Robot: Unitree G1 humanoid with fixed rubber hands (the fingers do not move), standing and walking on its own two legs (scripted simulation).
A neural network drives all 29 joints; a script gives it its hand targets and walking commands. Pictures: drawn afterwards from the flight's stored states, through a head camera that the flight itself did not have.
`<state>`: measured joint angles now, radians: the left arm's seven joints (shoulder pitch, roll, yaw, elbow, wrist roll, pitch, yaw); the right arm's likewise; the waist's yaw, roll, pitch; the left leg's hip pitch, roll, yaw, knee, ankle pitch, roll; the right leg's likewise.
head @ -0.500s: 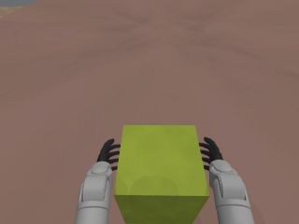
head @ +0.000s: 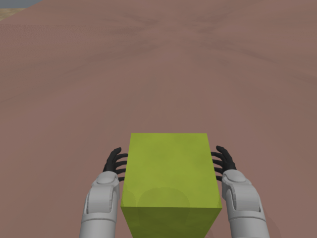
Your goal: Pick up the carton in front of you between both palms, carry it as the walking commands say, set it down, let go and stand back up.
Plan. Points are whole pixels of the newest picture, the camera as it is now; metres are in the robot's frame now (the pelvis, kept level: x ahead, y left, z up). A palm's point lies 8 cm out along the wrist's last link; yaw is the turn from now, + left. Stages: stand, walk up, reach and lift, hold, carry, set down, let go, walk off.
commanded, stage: carry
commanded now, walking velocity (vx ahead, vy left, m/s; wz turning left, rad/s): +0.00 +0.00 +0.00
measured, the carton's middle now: (168, 187) +0.30 +0.00 -0.05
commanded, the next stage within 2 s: hold in 0.14 s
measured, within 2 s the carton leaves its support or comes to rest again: neither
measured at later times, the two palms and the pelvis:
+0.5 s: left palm (101, 192) +0.24 +0.16 +0.05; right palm (227, 182) +0.26 -0.14 +0.05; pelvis -0.03 -0.01 +0.01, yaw +4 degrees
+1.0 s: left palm (107, 194) +0.23 +0.14 +0.06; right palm (236, 183) +0.26 -0.16 +0.06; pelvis -0.04 -0.03 +0.00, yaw +5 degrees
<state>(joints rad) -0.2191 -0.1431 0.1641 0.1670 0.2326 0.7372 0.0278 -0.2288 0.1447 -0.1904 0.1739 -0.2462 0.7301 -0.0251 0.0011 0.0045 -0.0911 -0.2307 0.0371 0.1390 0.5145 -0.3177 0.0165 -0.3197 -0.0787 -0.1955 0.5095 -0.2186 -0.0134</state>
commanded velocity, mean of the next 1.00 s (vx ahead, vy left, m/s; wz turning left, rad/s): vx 0.00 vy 0.00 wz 0.00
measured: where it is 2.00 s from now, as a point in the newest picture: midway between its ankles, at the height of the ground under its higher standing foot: outside the picture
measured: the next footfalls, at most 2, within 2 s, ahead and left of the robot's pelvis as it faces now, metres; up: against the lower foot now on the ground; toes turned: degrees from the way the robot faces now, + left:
none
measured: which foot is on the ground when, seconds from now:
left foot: down 0.00-1.00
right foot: down 0.00-1.00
